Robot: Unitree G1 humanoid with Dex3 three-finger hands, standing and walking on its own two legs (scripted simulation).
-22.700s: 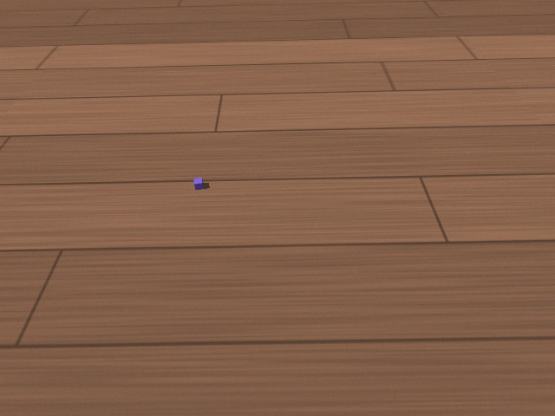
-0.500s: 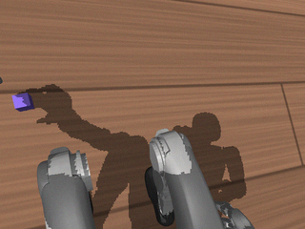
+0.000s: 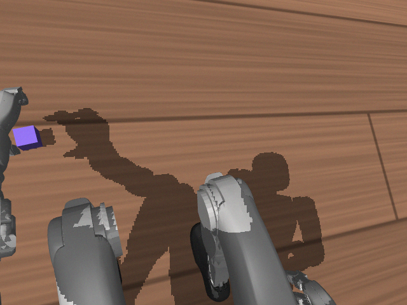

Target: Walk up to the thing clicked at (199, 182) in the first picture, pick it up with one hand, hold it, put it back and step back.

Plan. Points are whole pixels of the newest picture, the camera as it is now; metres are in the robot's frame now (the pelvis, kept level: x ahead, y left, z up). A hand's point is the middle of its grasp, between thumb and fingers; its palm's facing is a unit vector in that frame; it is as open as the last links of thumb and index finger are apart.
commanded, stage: approach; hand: left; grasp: from above
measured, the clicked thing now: (28, 138) +0.48 +0.30 -0.31
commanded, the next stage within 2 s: close in in 0.34 s
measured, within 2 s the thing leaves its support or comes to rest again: neither
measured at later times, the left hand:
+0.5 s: hand out of the picture +0.46 +0.32 -0.19, palm faces -0.47 -0.10 -0.88, open 10.7 cm
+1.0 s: hand (18, 137) +0.46 +0.30 -0.23, palm faces -0.46 -0.11 -0.88, open 10.8 cm
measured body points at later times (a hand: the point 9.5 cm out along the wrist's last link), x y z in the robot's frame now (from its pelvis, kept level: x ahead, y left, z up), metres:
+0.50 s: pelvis +0.00 +0.00 -0.01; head +0.26 +0.07 +0.36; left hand +0.48 +0.32 -0.14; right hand +0.04 -0.26 -0.11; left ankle +0.08 +0.13 -0.29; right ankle +0.10 -0.13 -0.29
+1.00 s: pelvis +0.00 +0.00 -0.01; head +0.26 +0.10 +0.34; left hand +0.48 +0.30 -0.18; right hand +0.05 -0.26 -0.09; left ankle +0.08 +0.13 -0.29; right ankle +0.10 -0.13 -0.29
